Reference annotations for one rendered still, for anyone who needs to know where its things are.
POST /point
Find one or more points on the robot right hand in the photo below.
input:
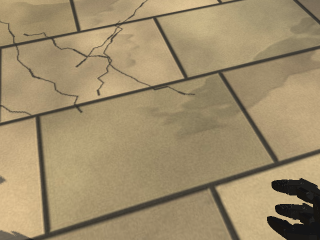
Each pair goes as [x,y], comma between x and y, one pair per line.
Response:
[309,216]

